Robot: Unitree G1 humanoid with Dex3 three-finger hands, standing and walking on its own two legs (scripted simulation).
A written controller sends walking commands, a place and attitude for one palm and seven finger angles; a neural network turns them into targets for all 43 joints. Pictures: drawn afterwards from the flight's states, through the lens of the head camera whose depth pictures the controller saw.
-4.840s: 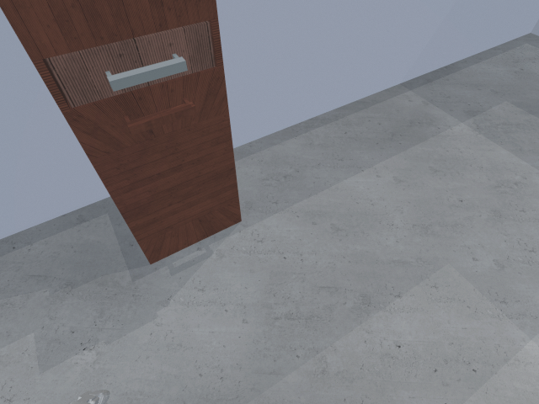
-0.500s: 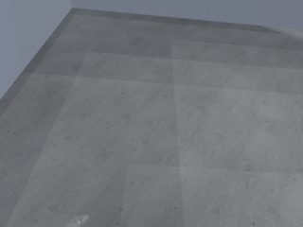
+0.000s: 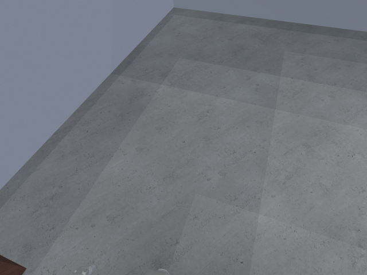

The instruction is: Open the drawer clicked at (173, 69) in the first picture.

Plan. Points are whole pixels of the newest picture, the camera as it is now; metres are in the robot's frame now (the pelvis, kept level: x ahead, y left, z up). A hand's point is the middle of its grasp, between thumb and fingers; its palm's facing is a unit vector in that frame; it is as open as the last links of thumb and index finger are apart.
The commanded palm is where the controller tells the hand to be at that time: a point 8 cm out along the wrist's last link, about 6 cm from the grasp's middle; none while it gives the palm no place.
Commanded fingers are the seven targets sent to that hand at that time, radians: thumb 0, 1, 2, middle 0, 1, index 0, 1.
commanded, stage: turn to face it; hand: left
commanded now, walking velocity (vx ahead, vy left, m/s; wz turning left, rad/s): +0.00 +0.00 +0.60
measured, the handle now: out of the picture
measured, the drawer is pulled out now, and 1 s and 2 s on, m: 0.00 0.00 0.00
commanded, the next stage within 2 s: take the last steps up to it in 1.86 s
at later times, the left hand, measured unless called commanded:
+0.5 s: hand out of the picture -0.05 +0.25 -0.18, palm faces +0.38 -0.89 -0.25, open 7.4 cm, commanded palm none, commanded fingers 0.00 0.90 0.90 -0.20 -0.30 -0.20 -0.30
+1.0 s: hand out of the picture -0.02 +0.21 -0.13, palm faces +0.59 -0.76 -0.28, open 7.3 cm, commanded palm none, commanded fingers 0.00 0.90 0.90 -0.20 -0.30 -0.20 -0.30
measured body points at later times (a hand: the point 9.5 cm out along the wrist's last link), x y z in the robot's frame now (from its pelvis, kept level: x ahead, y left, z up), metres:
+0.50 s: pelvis -0.02 +0.03 +0.00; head +0.03 +0.07 +0.45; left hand -0.07 +0.30 -0.16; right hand +0.18 -0.18 -0.12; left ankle -0.05 +0.12 -0.73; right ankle +0.00 -0.13 -0.66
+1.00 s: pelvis +0.01 -0.01 +0.01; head +0.05 -0.02 +0.46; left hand -0.05 +0.25 -0.11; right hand +0.21 -0.20 -0.15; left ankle -0.09 +0.08 -0.64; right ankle +0.07 -0.09 -0.73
